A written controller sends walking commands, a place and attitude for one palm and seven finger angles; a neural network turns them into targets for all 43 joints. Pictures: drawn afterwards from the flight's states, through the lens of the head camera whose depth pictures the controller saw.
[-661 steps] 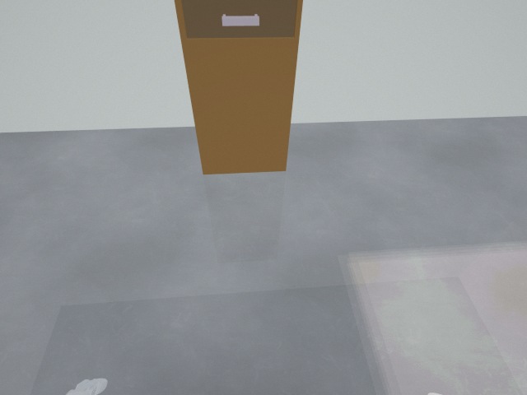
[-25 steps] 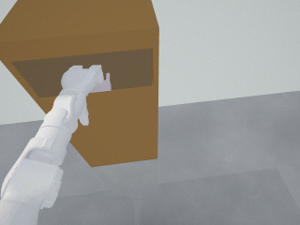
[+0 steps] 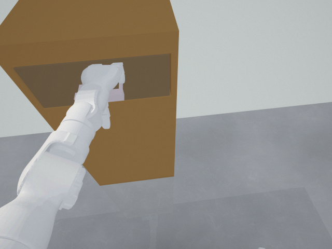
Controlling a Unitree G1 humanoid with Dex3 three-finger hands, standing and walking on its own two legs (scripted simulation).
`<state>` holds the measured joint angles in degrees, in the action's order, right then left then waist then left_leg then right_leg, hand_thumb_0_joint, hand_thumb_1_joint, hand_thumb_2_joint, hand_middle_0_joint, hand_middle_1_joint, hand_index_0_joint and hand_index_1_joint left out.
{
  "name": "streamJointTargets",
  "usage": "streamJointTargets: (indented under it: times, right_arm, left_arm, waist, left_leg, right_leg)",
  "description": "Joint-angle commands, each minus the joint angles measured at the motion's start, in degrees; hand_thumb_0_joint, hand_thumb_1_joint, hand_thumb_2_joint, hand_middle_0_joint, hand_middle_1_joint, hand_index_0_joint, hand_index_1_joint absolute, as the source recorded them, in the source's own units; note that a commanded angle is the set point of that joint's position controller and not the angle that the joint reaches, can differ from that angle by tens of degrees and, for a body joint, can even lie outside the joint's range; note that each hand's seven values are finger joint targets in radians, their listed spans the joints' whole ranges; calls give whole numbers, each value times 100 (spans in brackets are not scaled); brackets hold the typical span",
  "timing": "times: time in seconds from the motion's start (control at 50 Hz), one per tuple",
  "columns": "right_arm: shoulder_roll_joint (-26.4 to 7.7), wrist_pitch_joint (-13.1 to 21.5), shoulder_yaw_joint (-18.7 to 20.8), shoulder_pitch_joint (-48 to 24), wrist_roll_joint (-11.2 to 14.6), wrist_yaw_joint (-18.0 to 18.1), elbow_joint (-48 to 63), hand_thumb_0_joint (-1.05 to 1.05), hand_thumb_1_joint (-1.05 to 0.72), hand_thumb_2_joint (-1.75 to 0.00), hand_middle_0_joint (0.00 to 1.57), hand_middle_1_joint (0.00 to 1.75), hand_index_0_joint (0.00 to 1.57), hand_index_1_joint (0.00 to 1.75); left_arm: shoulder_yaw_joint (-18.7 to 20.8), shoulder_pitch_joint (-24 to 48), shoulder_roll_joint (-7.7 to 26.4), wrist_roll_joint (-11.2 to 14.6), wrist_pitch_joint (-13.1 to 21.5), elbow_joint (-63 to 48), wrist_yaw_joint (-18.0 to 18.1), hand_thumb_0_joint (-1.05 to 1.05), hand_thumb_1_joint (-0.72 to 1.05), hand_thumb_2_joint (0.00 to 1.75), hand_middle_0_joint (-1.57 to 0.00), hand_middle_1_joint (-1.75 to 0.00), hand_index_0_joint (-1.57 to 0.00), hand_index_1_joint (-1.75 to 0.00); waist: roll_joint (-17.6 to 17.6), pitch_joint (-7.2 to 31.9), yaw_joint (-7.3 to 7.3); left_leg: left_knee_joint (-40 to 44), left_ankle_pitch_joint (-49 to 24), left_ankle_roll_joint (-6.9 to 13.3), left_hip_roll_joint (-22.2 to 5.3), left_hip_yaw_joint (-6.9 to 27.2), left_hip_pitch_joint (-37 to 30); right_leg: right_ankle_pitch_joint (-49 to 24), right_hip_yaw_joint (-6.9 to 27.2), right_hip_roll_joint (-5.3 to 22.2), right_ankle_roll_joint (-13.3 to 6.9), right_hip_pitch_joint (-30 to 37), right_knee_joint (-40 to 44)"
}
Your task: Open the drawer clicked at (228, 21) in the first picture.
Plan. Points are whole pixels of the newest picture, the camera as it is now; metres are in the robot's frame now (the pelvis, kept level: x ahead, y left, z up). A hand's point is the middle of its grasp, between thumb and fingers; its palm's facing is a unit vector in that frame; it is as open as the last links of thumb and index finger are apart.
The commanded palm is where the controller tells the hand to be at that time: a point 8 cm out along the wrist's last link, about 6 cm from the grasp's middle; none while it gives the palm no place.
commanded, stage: move the hooked fingers above the handle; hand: left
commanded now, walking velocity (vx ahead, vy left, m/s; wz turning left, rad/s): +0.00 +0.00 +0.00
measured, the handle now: (100, 91) +0.54 +0.18 +0.05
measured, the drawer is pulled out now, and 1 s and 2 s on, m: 0.00 0.00 0.00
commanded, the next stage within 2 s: lower the fingers behind the handle in 1.04 s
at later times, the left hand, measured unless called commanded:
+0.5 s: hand (103, 83) +0.50 +0.15 +0.12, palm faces +0.00 -0.02 -1.00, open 13.3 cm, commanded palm +0.47 +0.18 +0.17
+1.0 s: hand (115, 71) +0.51 +0.12 +0.15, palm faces +0.19 +0.00 -0.98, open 13.5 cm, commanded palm +0.47 +0.18 +0.17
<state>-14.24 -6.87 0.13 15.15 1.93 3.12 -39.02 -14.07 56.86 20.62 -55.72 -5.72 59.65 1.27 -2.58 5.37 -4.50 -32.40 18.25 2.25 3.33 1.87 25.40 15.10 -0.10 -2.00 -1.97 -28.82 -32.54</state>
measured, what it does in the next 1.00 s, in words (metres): stands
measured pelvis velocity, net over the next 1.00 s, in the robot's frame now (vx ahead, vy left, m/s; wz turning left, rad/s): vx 0.00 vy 0.00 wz -0.04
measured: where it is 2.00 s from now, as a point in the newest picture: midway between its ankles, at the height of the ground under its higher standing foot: outside the picture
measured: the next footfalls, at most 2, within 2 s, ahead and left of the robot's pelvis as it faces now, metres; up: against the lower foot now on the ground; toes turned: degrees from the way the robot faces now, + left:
none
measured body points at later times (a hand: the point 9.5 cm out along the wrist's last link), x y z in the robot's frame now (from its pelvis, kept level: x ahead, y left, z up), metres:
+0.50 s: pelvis +0.00 +0.00 +0.01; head +0.04 -0.04 +0.45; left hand +0.49 +0.15 +0.18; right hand +0.07 -0.26 -0.14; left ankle -0.03 +0.10 -0.73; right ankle +0.00 -0.10 -0.73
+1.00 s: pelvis +0.00 +0.00 +0.00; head +0.05 -0.03 +0.45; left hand +0.50 +0.11 +0.20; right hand +0.07 -0.25 -0.15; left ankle -0.03 +0.10 -0.73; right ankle +0.00 -0.10 -0.73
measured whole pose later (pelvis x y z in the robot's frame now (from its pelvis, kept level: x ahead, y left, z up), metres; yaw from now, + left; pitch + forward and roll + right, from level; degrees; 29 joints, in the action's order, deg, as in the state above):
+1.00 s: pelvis +0.00 +0.00 +0.00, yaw -3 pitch +12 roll +1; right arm -14.1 -6.8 -0.6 13.1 1.5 2.6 -42.6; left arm -10.0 58.4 17.1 -59.7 -10.4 58.8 19.0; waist -4.6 6.7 -3.6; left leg -30.2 17.6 2.2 2.8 -0.7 24.7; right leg 14.2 2.5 -2.6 -1.7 -29.5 -31.6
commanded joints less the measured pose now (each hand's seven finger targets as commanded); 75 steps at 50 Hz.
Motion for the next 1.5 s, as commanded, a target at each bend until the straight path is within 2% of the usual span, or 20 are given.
streamJointTargets:
  times: [0.0,0.06,0.14,0.18,0.26,0.3,0.42,0.5,0.56,0.66,0.74,0.84,0.92,1.0,1.12,1.18,1.24,1.28,1.42,1.48]
  right_arm:
    - [-667,317,383,443,-105,71,646,0,-90,-90,20,30,20,30]
    - [-624,420,380,461,-198,62,561,0,-90,-90,20,30,20,30]
    - [-623,348,336,245,-186,-58,359,0,-90,-90,20,30,20,30]
    - [-701,255,320,254,-137,-88,246,0,-90,-90,20,30,20,30]
    - [-771,65,243,-88,-40,60,264,0,-90,-90,20,30,20,30]
    - [-744,6,197,-200,23,156,319,0,-90,-90,20,30,20,30]
    - [-768,21,159,-271,79,335,648,0,-90,-90,20,30,20,30]
    - [-827,132,207,-147,111,331,740,0,-90,-90,20,30,20,30]
    - [-803,279,348,62,109,242,776,0,-90,-90,20,30,20,30]
    - [-732,526,471,330,30,181,524,0,-90,-90,20,30,20,30]
    - [-723,624,492,509,-53,116,219,0,-90,-90,20,30,20,30]
    - [-732,453,236,123,-72,-11,105,0,-90,-90,20,30,20,30]
    - [-786,160,171,-109,-30,-57,195,0,-90,-90,20,30,20,30]
    - [-854,-133,98,-435,87,136,445,0,-90,-90,20,30,20,30]
    - [-908,-135,75,-347,158,388,772,0,-90,-90,20,30,20,30]
    - [-860,75,208,-161,82,415,975,0,-90,-90,20,30,20,30]
    - [-696,290,413,171,-22,360,922,0,-90,-90,20,30,20,30]
    - [-653,429,526,387,-49,252,750,0,-90,-90,20,30,20,30]
    - [-813,492,540,508,-37,-67,66,0,-90,-90,20,30,20,30]
    - [-851,425,497,443,-75,-139,28,0,-90,-90,20,30,20,30]
  left_arm:
    - [911,3146,1388,-184,930,-2208,888,0,-50,30,-30,-120,-30,-120]
    - [1874,3525,2506,-515,821,-2550,1906,0,-50,30,-30,-120,-30,-120]
    - [1710,3201,2308,-619,-209,-1824,2602,0,-50,30,-30,-120,-30,-120]
    - [1499,3095,2117,-554,-785,-1132,2484,0,-50,30,-30,-120,-30,-120]
    - [1798,3274,2731,-357,-1318,-992,2124,0,-50,30,-30,-120,-30,-120]
    - [1685,2924,2679,-355,-1431,-789,1835,0,-50,30,-30,-120,-30,-120]
    - [1511,1768,2448,-341,-974,-756,1036,0,-50,30,-30,-120,-30,-120]
    - [873,1564,1749,-485,-593,-728,700,0,-50,30,-30,-120,-30,-120]
    - [141,2076,793,-303,-117,-1499,492,0,-50,30,-30,-120,-30,-120]
    - [-311,3428,317,31,717,-2870,582,0,-50,30,-30,-120,-30,-120]
    - [453,3590,993,-64,919,-2861,1303,0,-50,30,-30,-120,-30,-120]
    - [1508,2797,2065,-302,-182,-1115,2151,0,-50,30,-30,-120,-30,-120]
    - [1163,2047,1880,-517,-1352,186,1856,0,-50,30,-30,-120,-30,-120]
    - [1375,1935,2379,-250,-1738,44,1253,0,-50,30,-30,-120,-30,-120]
    - [1083,1197,2224,-357,-1085,-151,327,0,-50,30,-30,-120,-30,-120]
    - [1149,1459,2220,-379,-26,-1385,126,0,-50,30,-30,-120,-30,-120]
    - [835,2091,1697,-368,983,-2959,358,0,-50,30,-30,-120,-30,-120]
    - [595,2446,1291,-255,1367,-3539,689,0,-50,30,-30,-120,-30,-120]
    - [639,2504,957,-176,530,-1799,1828,0,-50,30,-30,-120,-30,-120]
    - [696,2753,1116,-431,49,-1415,1965,0,-50,30,-30,-120,-30,-120]
  waist:
    - [-84,2570,-12]
    - [-253,3200,207]
    - [-181,3137,147]
    - [131,2861,64]
    - [591,3240,252]
    - [782,2915,324]
    - [1094,2087,417]
    - [997,1452,133]
    - [543,1608,-172]
    - [-369,2205,-469]
    - [-401,2590,-256]
    - [186,2046,209]
    - [546,2118,365]
    - [1390,2223,474]
    - [1617,1284,285]
    - [955,1902,245]
    - [-234,2551,108]
    - [-564,2480,-95]
    - [-139,1831,-194]
    - [-260,2186,-124]
  left_leg:
    - [24,-1798,36,-70,-74,-561]
    - [-111,-2442,-71,-46,-45,-413]
    - [-64,-2587,-130,-88,-238,-275]
    - [63,-2466,-116,-109,-290,-130]
    - [295,-2323,-31,-68,-409,-69]
    - [434,-2144,-4,-54,-478,58]
    - [697,-1649,32,-121,-508,108]
    - [696,-1209,61,-160,-495,12]
    - [537,-1324,103,-146,-404,-627]
    - [209,-1726,96,-83,-95,-1542]
    - [91,-2264,-87,-68,56,-1560]
    - [408,-1858,-153,-18,-143,-124]
    - [526,-1997,-165,-102,-421,213]
    - [676,-1761,-60,-86,-567,346]
    - [769,-1024,65,-138,-522,373]
    - [585,-1151,133,-125,-486,42]
    - [271,-1754,120,-110,-385,-837]
    - [67,-2101,82,-145,-201,-1339]
    - [97,-1758,-109,-86,-25,-734]
    - [99,-1979,-123,-74,-37,-683]
  right_leg:
    - [-1504,176,67,-55,1275,-7]
    - [-1910,117,-3,-90,1491,-243]
    - [-2182,7,-2,-42,1661,-247]
    - [-2211,-28,15,13,1708,-132]
    - [-2580,162,106,110,2651,7]
    - [-2626,163,153,148,2797,86]
    - [-2247,237,235,176,2729,398]
    - [-1533,220,208,151,2040,596]
    - [-1373,196,157,98,1547,643]
    - [-1254,193,111,33,913,551]
    - [-1450,50,6,-57,872,298]
    - [-1501,20,14,-57,1549,178]
    - [-2065,58,104,14,2131,155]
    - [-2292,201,202,157,2833,319]
    - [-1443,279,227,198,2301,640]
    - [-1674,408,280,168,2413,505]
    - [-1887,369,184,47,1874,324]
    - [-1649,255,88,0,1155,311]
    - [-1020,-37,-32,-79,443,252]
    - [-1218,-44,-28,-115,625,138]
